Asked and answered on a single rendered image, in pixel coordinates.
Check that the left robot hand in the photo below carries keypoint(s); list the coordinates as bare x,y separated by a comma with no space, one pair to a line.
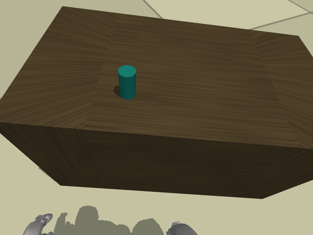
36,227

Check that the can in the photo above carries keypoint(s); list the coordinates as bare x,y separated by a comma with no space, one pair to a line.
127,81

